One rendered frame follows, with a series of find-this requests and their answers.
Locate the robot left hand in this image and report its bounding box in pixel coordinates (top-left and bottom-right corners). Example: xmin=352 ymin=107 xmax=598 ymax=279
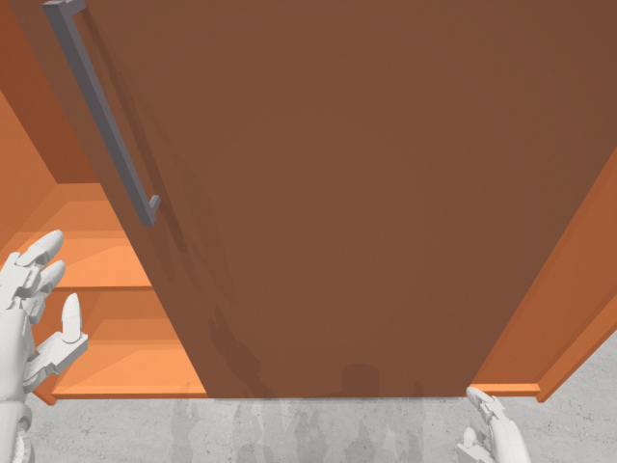
xmin=0 ymin=230 xmax=88 ymax=404

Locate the left robot forearm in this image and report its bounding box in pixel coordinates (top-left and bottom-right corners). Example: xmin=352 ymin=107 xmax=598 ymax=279
xmin=0 ymin=401 xmax=35 ymax=463

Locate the handle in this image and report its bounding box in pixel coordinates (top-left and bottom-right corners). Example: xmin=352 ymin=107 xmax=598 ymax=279
xmin=42 ymin=0 xmax=161 ymax=227

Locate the robot right hand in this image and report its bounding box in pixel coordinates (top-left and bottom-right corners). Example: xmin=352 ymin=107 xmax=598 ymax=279
xmin=457 ymin=387 xmax=531 ymax=463

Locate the wardrobe door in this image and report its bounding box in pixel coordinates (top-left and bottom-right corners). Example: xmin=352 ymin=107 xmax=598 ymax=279
xmin=7 ymin=0 xmax=617 ymax=398
xmin=471 ymin=147 xmax=617 ymax=384

